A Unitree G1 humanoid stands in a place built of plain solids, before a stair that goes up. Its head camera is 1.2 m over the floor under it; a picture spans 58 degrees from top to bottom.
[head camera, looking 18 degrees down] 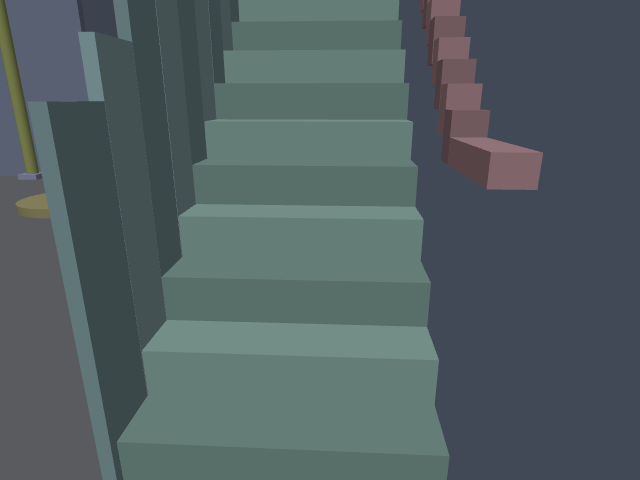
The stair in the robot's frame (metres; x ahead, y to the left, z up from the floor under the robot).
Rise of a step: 0.18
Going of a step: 0.23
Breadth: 1.03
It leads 3 degrees to the right of straight ahead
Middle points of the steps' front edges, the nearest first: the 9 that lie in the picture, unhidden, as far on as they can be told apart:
1.06 0.12 0.18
1.29 0.11 0.37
1.51 0.10 0.55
1.74 0.09 0.73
1.96 0.07 0.92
2.19 0.06 1.10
2.42 0.05 1.28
2.64 0.04 1.46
2.87 0.02 1.65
